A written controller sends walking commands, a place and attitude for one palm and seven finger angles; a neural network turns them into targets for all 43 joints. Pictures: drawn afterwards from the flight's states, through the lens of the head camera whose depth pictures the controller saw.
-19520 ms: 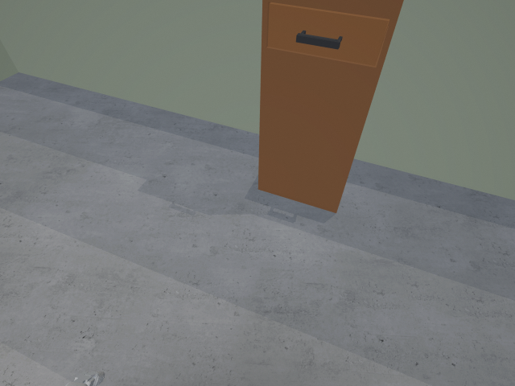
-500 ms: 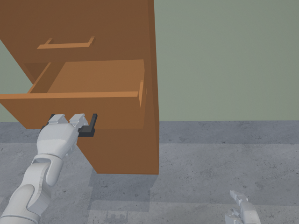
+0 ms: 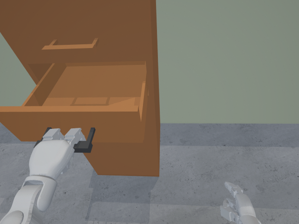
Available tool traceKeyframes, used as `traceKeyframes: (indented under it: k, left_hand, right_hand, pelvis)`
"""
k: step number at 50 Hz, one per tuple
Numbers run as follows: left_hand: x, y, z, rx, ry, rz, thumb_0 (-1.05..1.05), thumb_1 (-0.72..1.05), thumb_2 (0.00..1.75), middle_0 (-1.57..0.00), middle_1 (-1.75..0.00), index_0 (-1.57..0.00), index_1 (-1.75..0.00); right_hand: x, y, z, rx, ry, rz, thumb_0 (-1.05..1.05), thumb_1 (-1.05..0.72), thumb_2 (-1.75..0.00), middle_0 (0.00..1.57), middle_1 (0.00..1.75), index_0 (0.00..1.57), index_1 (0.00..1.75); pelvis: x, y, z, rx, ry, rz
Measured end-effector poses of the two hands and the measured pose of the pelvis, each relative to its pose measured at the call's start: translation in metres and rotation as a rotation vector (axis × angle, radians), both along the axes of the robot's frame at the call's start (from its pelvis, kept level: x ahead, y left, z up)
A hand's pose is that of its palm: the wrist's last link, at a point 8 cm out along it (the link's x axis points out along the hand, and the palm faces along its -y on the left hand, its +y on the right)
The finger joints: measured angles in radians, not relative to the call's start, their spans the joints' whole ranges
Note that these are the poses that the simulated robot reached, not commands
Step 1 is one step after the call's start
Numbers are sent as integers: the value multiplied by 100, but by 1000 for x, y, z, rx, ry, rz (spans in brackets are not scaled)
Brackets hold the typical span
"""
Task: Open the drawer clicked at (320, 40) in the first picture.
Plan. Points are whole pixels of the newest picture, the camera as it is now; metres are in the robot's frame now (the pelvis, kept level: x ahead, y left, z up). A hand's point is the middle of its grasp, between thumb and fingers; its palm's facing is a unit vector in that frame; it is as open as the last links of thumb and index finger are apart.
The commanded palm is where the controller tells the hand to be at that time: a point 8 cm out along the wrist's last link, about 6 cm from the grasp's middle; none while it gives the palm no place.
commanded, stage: pull the drawer open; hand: left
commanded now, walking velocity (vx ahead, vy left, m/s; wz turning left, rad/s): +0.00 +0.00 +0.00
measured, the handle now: (67, 139) +0.30 +0.26 +0.08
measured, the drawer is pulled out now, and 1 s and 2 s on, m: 0.21 0.30 0.30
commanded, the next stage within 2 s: open the thumb to release the handle in 1.08 s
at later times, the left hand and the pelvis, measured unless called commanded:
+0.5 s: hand (55, 186) +0.18 +0.24 +0.07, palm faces +0.02 -0.10 -0.99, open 5.9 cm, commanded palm +0.14 +0.27 +0.12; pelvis +0.01 +0.00 +0.00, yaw +0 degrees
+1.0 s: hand (49, 200) +0.15 +0.24 +0.07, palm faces +0.02 -0.10 -1.00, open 5.9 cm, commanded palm +0.09 +0.26 +0.12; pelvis +0.00 +0.00 -0.01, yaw -1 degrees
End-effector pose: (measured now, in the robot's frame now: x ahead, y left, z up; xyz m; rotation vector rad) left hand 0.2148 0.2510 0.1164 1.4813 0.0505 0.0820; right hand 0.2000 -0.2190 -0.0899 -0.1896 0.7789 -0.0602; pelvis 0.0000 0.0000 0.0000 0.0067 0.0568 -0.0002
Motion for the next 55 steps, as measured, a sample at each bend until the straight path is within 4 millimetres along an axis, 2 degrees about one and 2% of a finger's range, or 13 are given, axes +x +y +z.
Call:
traceKeyframes:
  k: [16, 24, 39, 55]
  left_hand:
    - [-37, -2, 1, -11, 1, 10, 0, 68, 79, -34, -135, -40, -131]
    - [-56, -3, 2, -17, 8, 15, 0, 68, 78, -34, -134, -39, -132]
    - [-87, -4, 3, -11, 14, 37, -3, 67, 78, -35, -131, -39, -133]
    - [-88, -5, 3, -10, 19, 49, -2, 69, 76, -33, -129, -38, -132]
  right_hand:
    - [14, 14, 2, 12, -10, 52, 1, -90, -90, 20, 30, 20, 30]
    - [17, 15, 6, 11, -18, 59, 1, -90, -90, 20, 30, 20, 30]
    - [12, 12, 6, 10, -28, 68, 1, -90, -90, 20, 30, 20, 30]
    - [3, 1, 6, 5, -33, 44, 1, -90, -90, 20, 30, 20, 30]
  pelvis:
    - [4, 4, -1, -5, 0, 1]
    - [5, 4, -2, -9, 1, -7]
    - [1, 4, -5, -12, 4, -11]
    - [2, 5, -7, -14, 8, -25]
